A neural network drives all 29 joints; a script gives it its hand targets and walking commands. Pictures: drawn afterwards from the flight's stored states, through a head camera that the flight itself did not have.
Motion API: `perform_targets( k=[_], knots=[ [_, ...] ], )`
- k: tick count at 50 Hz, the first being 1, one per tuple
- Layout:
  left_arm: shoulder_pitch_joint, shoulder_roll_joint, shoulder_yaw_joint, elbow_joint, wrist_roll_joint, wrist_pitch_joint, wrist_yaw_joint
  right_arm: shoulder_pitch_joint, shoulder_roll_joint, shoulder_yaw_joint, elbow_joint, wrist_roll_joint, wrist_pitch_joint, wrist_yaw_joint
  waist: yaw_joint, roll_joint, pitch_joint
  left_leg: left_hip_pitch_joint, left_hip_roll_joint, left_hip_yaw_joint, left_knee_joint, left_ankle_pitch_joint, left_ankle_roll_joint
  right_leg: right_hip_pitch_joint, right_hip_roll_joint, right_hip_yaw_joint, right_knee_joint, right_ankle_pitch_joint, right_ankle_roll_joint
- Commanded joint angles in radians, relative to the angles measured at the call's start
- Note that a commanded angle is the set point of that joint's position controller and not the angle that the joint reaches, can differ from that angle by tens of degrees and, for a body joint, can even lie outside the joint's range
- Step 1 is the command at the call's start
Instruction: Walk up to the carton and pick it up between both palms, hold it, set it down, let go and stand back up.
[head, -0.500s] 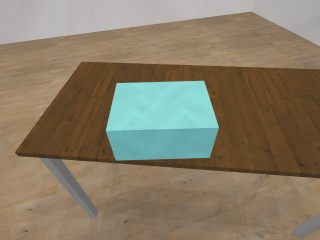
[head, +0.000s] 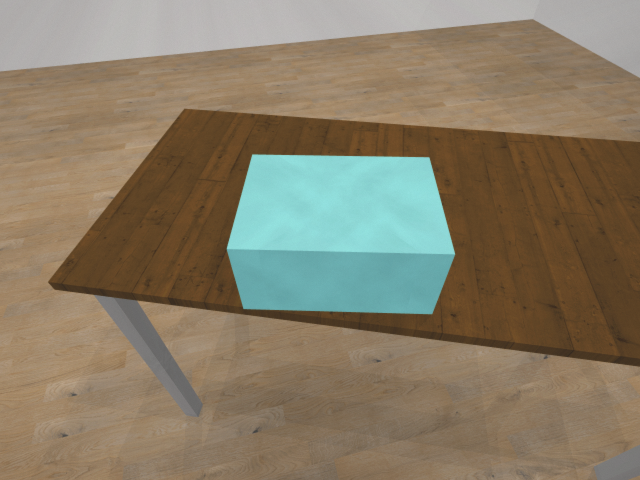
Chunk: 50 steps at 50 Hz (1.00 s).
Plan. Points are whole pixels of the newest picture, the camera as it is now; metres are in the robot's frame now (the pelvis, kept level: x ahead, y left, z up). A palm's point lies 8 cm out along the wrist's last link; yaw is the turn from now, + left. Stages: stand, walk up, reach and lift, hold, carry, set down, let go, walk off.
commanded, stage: walk up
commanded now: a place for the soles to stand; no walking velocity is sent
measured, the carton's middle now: (338, 231) +0.49 +0.01 +0.03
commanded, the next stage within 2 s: reach and lift in 0.28 s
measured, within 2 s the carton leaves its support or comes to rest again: neither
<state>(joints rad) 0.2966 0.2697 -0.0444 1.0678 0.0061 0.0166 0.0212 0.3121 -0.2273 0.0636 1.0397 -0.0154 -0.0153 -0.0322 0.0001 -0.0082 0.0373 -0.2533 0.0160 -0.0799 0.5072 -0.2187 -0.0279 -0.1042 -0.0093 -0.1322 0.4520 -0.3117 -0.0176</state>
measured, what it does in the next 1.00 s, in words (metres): stands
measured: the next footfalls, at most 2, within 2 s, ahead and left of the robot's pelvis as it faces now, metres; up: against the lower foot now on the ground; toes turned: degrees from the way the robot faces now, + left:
none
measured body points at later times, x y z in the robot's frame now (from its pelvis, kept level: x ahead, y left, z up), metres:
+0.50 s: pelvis -0.03 -0.01 -0.04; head +0.03 +0.02 +0.41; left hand +0.17 +0.27 -0.14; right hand +0.17 -0.26 -0.13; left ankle +0.04 +0.14 -0.74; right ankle -0.04 -0.10 -0.74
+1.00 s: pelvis -0.02 +0.01 +0.00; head +0.03 +0.03 +0.45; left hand +0.18 +0.26 -0.08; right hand +0.16 -0.23 -0.08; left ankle +0.04 +0.14 -0.74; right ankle -0.04 -0.10 -0.74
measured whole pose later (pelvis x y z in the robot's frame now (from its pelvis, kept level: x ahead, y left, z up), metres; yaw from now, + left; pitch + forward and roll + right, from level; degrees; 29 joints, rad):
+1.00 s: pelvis -0.02 +0.01 +0.00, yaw -4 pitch -1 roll +0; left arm 0.14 0.28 0.09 0.30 -0.03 0.48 0.00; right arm 0.10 -0.21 0.01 0.60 0.05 0.04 0.07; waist 0.02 -0.06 0.10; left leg -0.27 0.07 0.06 0.46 -0.18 -0.03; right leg -0.17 0.00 -0.05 0.46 -0.28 -0.01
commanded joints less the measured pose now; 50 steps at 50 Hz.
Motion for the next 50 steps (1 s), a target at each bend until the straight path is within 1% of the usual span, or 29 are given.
perform_targets(
  k=[1,3,4,6,9,11,14,15,16,17,18,19,21,22,23,25,27,28,30,31,32,35,37,39,40,42,45,48,50],
  knots=[
    [0.048,0.113,0.022,-0.028,0.003,-0.004,0.007,0.044,-0.128,-0.025,-0.037,-0.001,-0.008,-0.010,0.006,0.024,0.066,-0.071,0.064,-0.067,-0.053,0.158,0.063,-0.034,-0.102,0.083,-0.092,0.042,-0.034],
    [0.062,0.114,0.019,-0.021,0.000,-0.004,0.007,0.042,-0.124,-0.028,-0.042,-0.001,-0.007,-0.009,0.005,0.014,0.060,-0.048,0.060,-0.064,-0.042,0.174,0.060,-0.047,-0.104,0.080,-0.091,0.058,-0.031],
    [0.051,0.117,0.020,-0.029,0.001,-0.003,0.006,0.054,-0.126,-0.026,-0.043,-0.002,-0.009,-0.009,-0.004,0.031,0.044,-0.041,0.054,-0.059,-0.045,0.172,0.059,-0.038,-0.107,0.075,-0.083,0.059,-0.033],
    [0.041,0.128,0.028,-0.035,0.004,0.000,0.007,0.053,-0.134,-0.034,-0.046,-0.001,-0.008,-0.009,0.000,0.031,0.019,-0.056,0.057,-0.080,-0.049,0.130,0.060,-0.022,-0.102,0.068,-0.077,0.006,-0.033],
    [0.039,0.120,0.030,-0.041,0.001,0.004,0.007,0.035,-0.140,-0.036,-0.057,-0.001,-0.002,-0.011,0.004,0.028,0.052,-0.085,0.045,-0.078,-0.038,0.076,0.056,-0.050,-0.108,0.077,-0.098,-0.041,-0.039],
    [0.039,0.125,0.028,-0.042,-0.001,0.004,0.008,0.031,-0.124,-0.037,-0.066,0.001,-0.003,-0.011,0.004,0.011,0.051,-0.085,0.035,-0.071,-0.023,0.087,0.056,-0.056,-0.118,0.070,-0.096,-0.038,-0.047],
    [0.035,0.138,0.033,-0.050,0.004,0.004,0.008,0.035,-0.121,-0.036,-0.075,-0.003,-0.005,-0.012,-0.001,0.022,0.034,-0.078,0.029,-0.057,0.012,0.170,0.052,-0.042,-0.126,0.060,-0.086,0.019,-0.048],
    [-0.794,0.288,0.102,-0.502,-0.019,0.219,-0.006,-0.794,-0.073,-0.219,-0.224,-0.124,-0.031,0.032,-0.052,-0.032,-0.040,-0.215,0.026,0.108,0.124,-0.132,0.005,-0.314,-0.054,0.078,0.167,-0.175,-0.014],
    [-0.610,0.285,0.083,-0.497,-0.027,0.346,0.011,-0.587,-0.105,-0.234,-0.168,-0.131,0.006,0.054,-0.068,-0.040,0.061,-0.267,0.020,0.142,0.153,-0.285,-0.007,-0.305,-0.065,0.085,0.185,-0.297,-0.022],
    [-0.576,0.267,0.088,-0.573,-0.031,0.430,0.007,-0.548,-0.128,-0.236,-0.239,-0.132,0.038,0.065,-0.073,-0.070,-0.013,-0.252,0.019,0.151,0.169,-0.272,-0.005,-0.262,-0.067,0.096,0.198,-0.279,-0.023],
    [-0.518,0.232,0.089,-0.574,-0.025,0.502,0.007,-0.546,-0.136,-0.230,-0.218,-0.119,0.084,0.082,-0.051,-0.041,-0.031,-0.235,0.019,0.149,0.165,-0.239,-0.013,-0.245,-0.061,0.079,0.235,-0.182,-0.018],
    [-0.471,0.213,0.106,-0.610,-0.015,0.548,0.002,-0.507,-0.126,-0.198,-0.247,-0.086,0.107,0.095,-0.023,-0.026,-0.109,-0.203,0.020,0.152,0.170,-0.183,-0.012,-0.245,-0.060,0.082,0.246,-0.072,-0.011],
    [-0.369,0.164,0.114,-0.714,0.013,0.630,-0.014,-0.397,-0.138,-0.126,-0.253,0.001,0.134,0.110,-0.017,0.069,-0.247,-0.042,0.023,0.149,0.205,0.007,-0.037,-0.264,-0.052,0.062,0.258,0.119,-0.017],
    [-0.313,0.147,0.141,-0.717,0.029,0.659,-0.028,-0.373,-0.153,-0.101,-0.236,0.040,0.143,0.108,-0.023,0.072,-0.270,0.038,0.018,0.145,0.218,0.106,-0.043,-0.276,-0.038,0.044,0.260,0.222,-0.010],
    [-0.218,0.132,0.161,-0.716,0.032,0.686,-0.038,-0.312,-0.175,-0.063,-0.214,0.081,0.153,0.106,-0.035,0.078,-0.293,0.138,0.011,0.132,0.217,0.255,-0.044,-0.268,-0.020,0.027,0.266,0.357,-0.001],
    [-0.076,0.098,0.203,-0.717,0.067,0.713,-0.057,-0.253,-0.232,-0.027,-0.195,0.161,0.167,0.098,-0.027,0.094,-0.267,0.250,-0.004,0.118,0.168,0.457,-0.059,-0.201,0.019,0.012,0.205,0.507,0.018],
    [-0.024,0.078,0.230,-0.733,0.103,0.730,-0.073,-0.278,-0.262,-0.002,-0.211,0.200,0.183,0.095,0.000,0.069,-0.154,0.214,-0.020,0.137,0.082,0.367,-0.066,-0.108,0.038,0.012,0.102,0.423,0.021],
    [-0.027,0.072,0.228,-0.731,0.100,0.730,-0.077,-0.303,-0.271,0.001,-0.236,0.183,0.185,0.090,-0.002,0.022,-0.107,0.184,-0.025,0.138,0.054,0.325,-0.049,-0.094,0.039,0.021,0.074,0.404,0.020],
    [-0.052,0.088,0.245,-0.727,0.102,0.707,-0.074,-0.350,-0.266,-0.011,-0.309,0.144,0.176,0.082,0.010,-0.020,-0.060,0.148,-0.035,0.155,0.018,0.278,-0.029,-0.102,0.052,0.020,0.036,0.348,0.036],
    [-0.081,0.095,0.252,-0.736,0.104,0.683,-0.070,-0.370,-0.253,-0.020,-0.366,0.116,0.163,0.079,0.021,-0.058,-0.037,0.139,-0.041,0.169,0.008,0.241,-0.020,-0.124,0.051,0.023,0.010,0.316,0.047],
    [-0.109,0.107,0.256,-0.741,0.095,0.657,-0.066,-0.381,-0.236,-0.021,-0.414,0.102,0.147,0.082,0.042,-0.070,-0.028,0.133,-0.045,0.182,-0.005,0.199,-0.014,-0.140,0.046,0.033,-0.010,0.281,0.050],
    [-0.250,0.114,0.249,-0.785,0.073,0.563,-0.055,-0.394,-0.145,-0.047,-0.533,0.051,0.105,0.093,0.047,-0.108,-0.034,0.082,-0.037,0.209,-0.016,0.064,0.009,-0.193,0.020,0.065,-0.055,0.174,0.060],
    [-0.314,0.121,0.235,-0.829,0.048,0.505,-0.044,-0.386,-0.110,-0.073,-0.599,0.020,0.082,0.102,0.046,-0.093,-0.081,0.066,-0.020,0.214,-0.020,0.030,0.021,-0.210,0.008,0.078,-0.055,0.131,0.054],
    [-0.348,0.134,0.212,-0.874,0.020,0.463,-0.029,-0.346,-0.099,-0.102,-0.608,0.013,0.066,0.108,0.028,-0.046,-0.137,0.085,-0.005,0.213,-0.009,0.014,0.022,-0.221,-0.006,0.091,-0.055,0.105,0.050],
    [-0.354,0.136,0.200,-0.886,0.006,0.450,-0.024,-0.327,-0.096,-0.112,-0.603,0.015,0.061,0.106,0.012,-0.024,-0.161,0.105,-0.003,0.212,-0.004,0.017,0.021,-0.227,-0.013,0.098,-0.057,0.106,0.046],
    [-0.321,0.136,0.180,-0.896,-0.020,0.440,-0.019,-0.284,-0.114,-0.121,-0.578,0.031,0.055,0.106,-0.001,0.008,-0.194,0.164,-0.001,0.206,-0.006,0.047,0.010,-0.234,-0.012,0.088,-0.055,0.133,0.037],
    [-0.230,0.138,0.174,-0.894,-0.033,0.437,-0.012,-0.241,-0.142,-0.128,-0.523,0.064,0.039,0.097,0.003,0.054,-0.212,0.237,-0.012,0.198,-0.025,0.146,-0.017,-0.198,0.006,0.073,-0.069,0.200,0.031],
    [-0.126,0.115,0.173,-0.875,-0.033,0.446,-0.011,-0.191,-0.164,-0.123,-0.507,0.082,0.033,0.093,0.008,0.052,-0.161,0.292,-0.028,0.189,-0.062,0.214,-0.029,-0.174,0.024,0.061,-0.112,0.226,0.025],
    [-0.062,0.093,0.173,-0.868,-0.028,0.453,-0.009,-0.181,-0.189,-0.115,-0.518,0.085,0.032,0.101,0.019,0.025,-0.126,0.309,-0.031,0.178,-0.091,0.265,-0.035,-0.155,0.048,0.046,-0.131,0.217,0.024]
  ],
)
